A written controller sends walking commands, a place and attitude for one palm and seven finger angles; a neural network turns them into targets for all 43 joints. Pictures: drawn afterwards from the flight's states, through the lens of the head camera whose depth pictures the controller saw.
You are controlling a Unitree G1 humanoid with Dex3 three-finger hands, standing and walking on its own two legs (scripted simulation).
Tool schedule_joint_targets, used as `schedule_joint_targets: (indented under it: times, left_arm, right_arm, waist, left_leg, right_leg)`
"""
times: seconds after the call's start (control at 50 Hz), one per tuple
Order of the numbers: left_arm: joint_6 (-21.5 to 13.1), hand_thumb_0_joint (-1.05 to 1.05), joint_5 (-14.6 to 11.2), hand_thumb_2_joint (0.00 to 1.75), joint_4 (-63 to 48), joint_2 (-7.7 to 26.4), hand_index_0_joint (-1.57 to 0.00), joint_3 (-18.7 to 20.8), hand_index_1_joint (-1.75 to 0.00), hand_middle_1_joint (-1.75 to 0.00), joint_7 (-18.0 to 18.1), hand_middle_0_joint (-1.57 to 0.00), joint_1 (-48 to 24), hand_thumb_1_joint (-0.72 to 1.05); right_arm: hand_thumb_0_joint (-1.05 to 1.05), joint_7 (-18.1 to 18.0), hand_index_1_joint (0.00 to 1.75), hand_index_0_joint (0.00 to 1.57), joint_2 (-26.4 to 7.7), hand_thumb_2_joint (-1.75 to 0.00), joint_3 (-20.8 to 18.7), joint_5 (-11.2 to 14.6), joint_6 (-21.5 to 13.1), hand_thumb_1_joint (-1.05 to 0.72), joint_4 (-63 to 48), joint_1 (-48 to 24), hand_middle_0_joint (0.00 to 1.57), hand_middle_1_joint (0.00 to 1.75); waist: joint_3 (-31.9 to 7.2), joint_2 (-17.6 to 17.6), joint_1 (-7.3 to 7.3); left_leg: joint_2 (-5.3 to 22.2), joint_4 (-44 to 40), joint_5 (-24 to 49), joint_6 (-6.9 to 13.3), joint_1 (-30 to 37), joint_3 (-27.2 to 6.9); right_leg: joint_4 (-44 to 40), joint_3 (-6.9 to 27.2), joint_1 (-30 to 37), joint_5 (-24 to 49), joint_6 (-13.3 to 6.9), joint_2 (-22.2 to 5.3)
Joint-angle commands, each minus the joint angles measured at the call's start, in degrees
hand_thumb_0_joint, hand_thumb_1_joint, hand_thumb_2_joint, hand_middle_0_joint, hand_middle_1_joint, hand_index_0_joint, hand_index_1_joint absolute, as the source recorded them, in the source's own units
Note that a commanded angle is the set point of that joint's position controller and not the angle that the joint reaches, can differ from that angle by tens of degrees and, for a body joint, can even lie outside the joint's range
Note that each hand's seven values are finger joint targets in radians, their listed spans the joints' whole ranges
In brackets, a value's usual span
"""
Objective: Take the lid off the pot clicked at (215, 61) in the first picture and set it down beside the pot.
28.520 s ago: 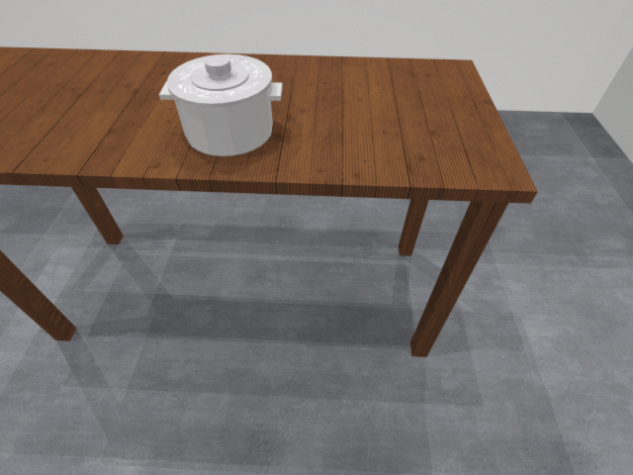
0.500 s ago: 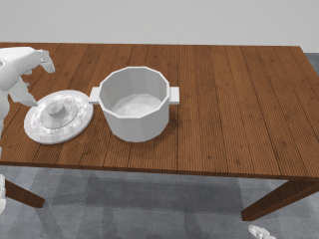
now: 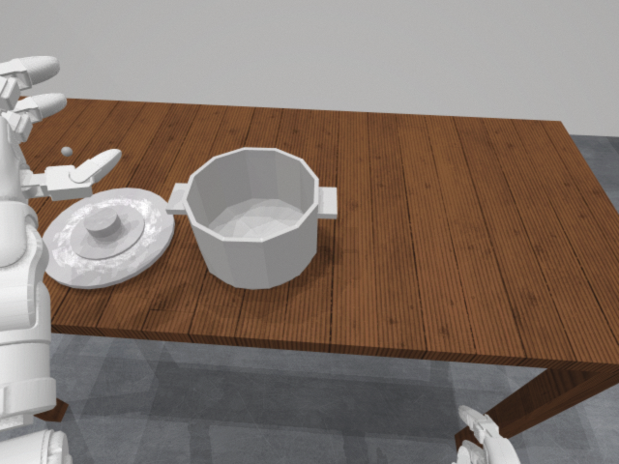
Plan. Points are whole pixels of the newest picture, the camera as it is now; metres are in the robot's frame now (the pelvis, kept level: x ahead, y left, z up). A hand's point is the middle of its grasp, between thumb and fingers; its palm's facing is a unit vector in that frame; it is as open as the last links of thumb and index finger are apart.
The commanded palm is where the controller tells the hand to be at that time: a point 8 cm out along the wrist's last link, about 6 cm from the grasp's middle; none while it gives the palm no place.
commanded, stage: draw the hand back to the body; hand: left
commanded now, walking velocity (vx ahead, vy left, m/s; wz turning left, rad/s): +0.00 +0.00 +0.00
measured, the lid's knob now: (102, 222) +0.43 +0.34 +0.05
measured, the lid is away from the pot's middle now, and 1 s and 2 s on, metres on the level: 0.23 0.23 0.23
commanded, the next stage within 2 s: step back with the hand held close in 1.46 s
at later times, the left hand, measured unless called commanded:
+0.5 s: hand (36, 202) +0.29 +0.27 +0.23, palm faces +0.49 -0.84 -0.24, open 8.5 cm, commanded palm +0.24 +0.30 +0.23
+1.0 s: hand out of the picture +0.22 +0.26 +0.23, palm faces +0.49 -0.82 -0.29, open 7.5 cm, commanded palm +0.15 +0.29 +0.23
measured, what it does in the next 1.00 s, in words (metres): stands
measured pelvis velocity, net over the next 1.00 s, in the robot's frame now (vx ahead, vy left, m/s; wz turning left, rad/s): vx -0.02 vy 0.00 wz -0.01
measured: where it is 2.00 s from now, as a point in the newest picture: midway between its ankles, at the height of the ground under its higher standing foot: outside the picture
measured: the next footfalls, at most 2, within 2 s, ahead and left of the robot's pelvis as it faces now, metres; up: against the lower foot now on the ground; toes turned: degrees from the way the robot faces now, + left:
none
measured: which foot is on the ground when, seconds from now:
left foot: down 0.00-1.00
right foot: down 0.00-1.00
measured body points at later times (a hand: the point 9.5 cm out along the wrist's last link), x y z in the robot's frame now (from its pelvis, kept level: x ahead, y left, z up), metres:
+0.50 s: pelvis +0.00 +0.00 +0.00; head +0.01 -0.02 +0.45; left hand +0.26 +0.31 +0.24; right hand +0.20 -0.23 -0.09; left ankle -0.08 +0.11 -0.74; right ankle +0.01 -0.16 -0.74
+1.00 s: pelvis -0.02 +0.00 +0.00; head -0.03 -0.01 +0.45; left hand +0.18 +0.30 +0.24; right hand +0.17 -0.21 -0.09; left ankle -0.08 +0.11 -0.74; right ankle +0.01 -0.16 -0.74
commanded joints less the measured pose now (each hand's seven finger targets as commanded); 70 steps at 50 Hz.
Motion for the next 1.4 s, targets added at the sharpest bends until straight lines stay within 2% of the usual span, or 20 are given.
schedule_joint_targets:
  times: [0.0,0.02,0.06,0.12,0.14,0.18,0.24,0.34,0.46,0.54,0.58,0.66,0.8,0.88,1.0,1.08,1.18,1.2,1.28,1.38]
  left_arm:
    - [-2.48,0.00,-2.87,0.72,-7.22,13.42,-0.31,5.92,-0.70,-0.70,2.16,-0.31,-12.35,0.24]
    - [-1.87,0.00,-3.23,0.73,-4.88,12.03,-0.31,5.13,-0.69,-0.69,1.83,-0.31,-9.70,0.26]
    - [-2.70,0.00,-3.69,0.74,-12.24,13.69,-0.30,6.31,-0.66,-0.66,1.64,-0.30,-9.58,0.31]
    - [-4.71,0.00,-3.92,0.76,-28.09,13.22,-0.29,6.17,-0.62,-0.62,1.77,-0.29,-10.55,0.37]
    - [-4.78,0.00,-3.80,0.76,-29.46,13.65,-0.28,6.91,-0.61,-0.61,2.16,-0.28,-10.05,0.40]
    - [-4.09,0.00,-3.73,0.78,-25.54,15.70,-0.28,10.18,-0.58,-0.58,3.18,-0.28,-7.55,0.44]
    - [-2.22,0.00,-4.03,0.79,-17.35,12.83,-0.26,9.59,-0.54,-0.54,3.14,-0.26,-3.46,0.51]
    - [-3.39,0.00,-4.32,0.83,-30.53,6.35,-0.25,2.72,-0.47,-0.47,2.15,-0.25,-3.50,0.63]
    - [-2.07,0.00,-4.57,0.86,-24.70,13.77,-0.22,12.22,-0.38,-0.38,3.59,-0.22,2.51,0.76]
    - [-2.51,0.00,-4.75,0.89,-33.33,4.64,-0.21,3.58,-0.33,-0.33,2.15,-0.21,2.91,0.85]
    - [-2.96,0.00,-4.61,0.90,-35.32,3.61,-0.20,1.99,-0.30,-0.30,2.35,-0.20,2.34,0.90]
    - [-2.39,0.00,-4.93,0.90,-31.83,10.78,-0.20,11.38,-0.30,-0.30,3.54,-0.20,9.45,0.90]
    - [-3.51,0.00,-4.55,0.90,-41.46,2.98,-0.20,3.34,-0.30,-0.30,2.54,-0.20,12.58,0.90]
    - [-3.51,0.00,-4.61,0.90,-41.15,6.84,-0.20,9.24,-0.30,-0.30,3.28,-0.20,17.81,0.90]
    - [-4.10,0.00,-4.25,0.90,-46.41,2.01,-0.20,4.39,-0.30,-0.30,2.57,-0.20,23.88,0.90]
    - [-3.92,0.00,-4.28,0.90,-46.04,3.85,-0.20,7.36,-0.30,-0.30,2.94,-0.20,27.41,0.90]
    - [-4.74,0.00,-3.78,0.90,-51.64,2.38,-0.20,6.28,-0.30,-0.30,2.97,-0.20,33.25,0.90]
    - [-4.29,0.00,-3.94,0.90,-50.14,1.48,-0.20,5.53,-0.30,-0.30,2.87,-0.20,35.50,0.90]
    - [-5.04,0.00,-3.33,0.90,-56.38,3.30,-0.20,6.85,-0.30,-0.30,3.25,-0.20,35.84,0.90]
    - [-4.25,0.00,-3.30,0.90,-51.11,1.92,-0.20,6.38,-0.30,-0.30,3.76,-0.20,35.53,0.90]
  right_arm:
    - [0.00,0.30,0.30,0.20,-8.81,-0.90,-4.13,0.07,-2.85,-0.90,-5.12,-3.60,0.20,0.30]
    - [0.00,0.18,0.30,0.20,-9.01,-0.90,-4.36,0.39,-2.46,-0.90,-4.99,-3.91,0.20,0.30]
    - [0.00,0.28,0.30,0.20,-9.09,-0.90,-4.64,0.70,-2.60,-0.90,-5.67,-5.49,0.20,0.30]
    - [0.00,0.67,0.30,0.20,-7.66,-0.90,-4.06,0.49,-4.41,-0.90,-7.05,-7.51,0.20,0.30]
    - [0.00,0.76,0.30,0.20,-7.57,-0.90,-4.13,0.17,-4.90,-0.90,-6.59,-7.37,0.20,0.30]
    - [0.00,0.54,0.30,0.20,-8.13,-0.90,-4.30,-0.33,-4.81,-0.90,-5.22,-6.60,0.20,0.30]
    - [0.00,-0.05,0.30,0.20,-8.05,-0.90,-4.52,-0.08,-3.72,-0.90,-4.18,-6.42,0.20,0.30]
    - [0.00,0.45,0.30,0.20,-6.68,-0.90,-3.78,0.19,-5.10,-0.90,-6.26,-10.02,0.20,0.30]
    - [0.00,-0.03,0.30,0.20,-7.29,-0.90,-4.12,-0.51,-4.13,-0.90,-4.75,-9.24,0.20,0.30]
    - [0.00,0.34,0.30,0.20,-5.81,-0.90,-3.09,-0.44,-4.98,-0.90,-6.85,-11.82,0.20,0.30]
    - [0.00,0.47,0.30,0.20,-5.86,-0.90,-2.98,-0.68,-5.83,-0.90,-6.89,-12.33,0.20,0.30]
    - [0.00,0.13,0.30,0.20,-6.58,-0.90,-3.56,-1.07,-5.40,-0.90,-5.59,-10.95,0.20,0.30]
    - [0.00,0.51,0.30,0.20,-5.38,-0.90,-2.95,-1.31,-7.13,-0.90,-6.99,-13.07,0.20,0.30]
    - [0.00,0.51,0.30,0.20,-5.59,-0.90,-3.32,-1.70,-7.09,-0.90,-6.37,-12.04,0.20,0.30]
    - [0.00,0.85,0.30,0.20,-4.95,-0.90,-3.13,-1.72,-8.14,-0.90,-7.09,-12.58,0.20,0.30]
    - [0.00,0.74,0.30,0.20,-5.05,-0.90,-3.36,-1.66,-7.85,-0.90,-7.16,-12.17,0.20,0.30]
    - [0.00,0.73,0.30,0.20,-4.16,-0.90,-3.19,-1.95,-8.85,-0.90,-7.88,-12.26,0.20,0.30]
    - [0.00,0.72,0.30,0.20,-4.23,-0.90,-3.11,-1.93,-8.71,-0.90,-7.79,-12.02,0.20,0.30]
    - [0.00,0.79,0.30,0.20,-4.15,-0.90,-3.23,-1.96,-9.24,-0.90,-8.48,-12.28,0.20,0.30]
    - [0.00,0.20,0.30,0.20,-4.03,-0.90,-3.07,-1.92,-8.99,-0.90,-7.53,-11.39,0.20,0.30]
  waist:
    - [-11.55,-3.04,0.96]
    - [-10.29,-4.78,0.89]
    - [-12.34,-2.08,0.95]
    - [-21.25,6.14,2.14]
    - [-21.94,6.07,2.24]
    - [-20.40,2.35,2.12]
    - [-14.12,-4.53,1.92]
    - [-15.92,5.63,2.09]
    - [-11.73,-1.75,2.42]
    - [-11.54,4.93,2.66]
    - [-11.22,4.43,2.28]
    - [-9.84,-0.06,3.08]
    - [-9.19,4.57,3.05]
    - [-9.20,2.08,4.04]
    - [-6.66,3.08,3.68]
    - [-5.70,-0.41,4.06]
    - [-6.84,3.46,4.43]
    - [-5.04,0.79,4.26]
    - [-6.80,3.48,4.52]
    - [-3.14,0.83,3.93]
  left_leg:
    - [0.52,-1.74,31.06,1.67,-2.36,1.50]
    - [0.21,-2.13,28.12,1.95,-3.26,2.12]
    - [-0.34,-2.19,26.72,2.17,-2.24,2.13]
    - [-0.62,-0.65,38.73,2.22,4.39,1.73]
    - [-0.44,-0.09,41.59,2.17,6.04,1.85]
    - [-0.46,-0.52,39.80,2.15,4.36,1.83]
    - [-0.52,-1.74,32.11,2.12,0.57,2.88]
    - [-1.09,-2.03,33.31,2.05,4.63,2.78]
    - [-0.91,-2.78,26.53,1.73,0.20,2.18]
    - [-1.03,-3.55,26.95,1.47,2.03,2.27]
    - [-0.97,-3.71,24.97,1.54,2.11,1.71]
    - [-0.92,-3.74,21.84,1.47,-0.40,1.31]
    - [-0.86,-3.92,21.20,1.36,0.45,1.05]
    - [-1.06,-4.02,20.51,1.30,-1.43,0.99]
    - [-0.72,-3.91,19.75,1.05,-1.41,0.80]
    - [-0.85,-4.24,16.76,1.22,-3.09,0.80]
    - [-1.07,-3.61,16.56,1.01,-2.20,1.07]
    - [-0.88,-3.76,16.51,1.03,-2.78,0.92]
    - [-1.16,-3.22,16.29,0.97,-2.64,0.90]
    - [-1.07,-3.56,14.34,1.01,-3.55,0.86]
  right_leg:
    - [1.41,-3.90,9.99,21.96,-4.32,1.22]
    - [1.40,-3.79,9.59,21.07,-4.12,1.31]
    - [1.53,-3.40,11.11,21.01,-4.10,0.76]
    - [1.84,-3.09,13.73,26.58,-4.01,0.55]
    - [1.75,-3.07,13.65,28.20,-3.92,0.66]
    - [2.02,-3.23,13.50,27.87,-3.84,0.96]
    - [1.46,-3.52,12.21,25.45,-3.69,1.08]
    - [0.53,-3.08,11.56,23.73,-3.79,0.83]
    - [1.52,-3.12,11.97,20.25,-4.01,1.08]
    - [0.52,-2.96,10.71,18.31,-4.04,1.17]
    - [0.52,-3.09,9.42,15.94,-4.10,1.47]
    - [1.37,-2.99,10.88,14.64,-4.30,1.44]
    - [0.52,-2.84,9.32,12.48,-4.32,1.35]
    - [0.91,-2.64,10.65,12.21,-4.47,1.43]
    - [0.62,-2.71,8.71,10.61,-4.32,1.40]
    - [0.17,-2.51,8.75,8.53,-4.32,1.74]
    - [0.19,-2.08,8.85,8.51,-4.40,1.52]
    - [-0.08,-2.39,8.49,8.55,-4.32,1.71]
    - [0.05,-1.90,8.98,8.35,-4.46,1.74]
    - [-0.62,-2.02,7.24,6.45,-4.31,1.92]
